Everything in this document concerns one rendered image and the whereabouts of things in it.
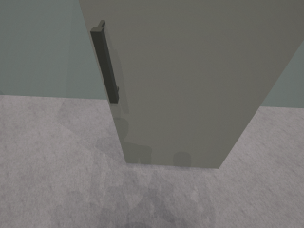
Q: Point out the handle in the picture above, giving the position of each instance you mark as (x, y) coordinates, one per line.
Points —
(101, 48)

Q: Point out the fridge door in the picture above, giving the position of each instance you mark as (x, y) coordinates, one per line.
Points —
(192, 73)

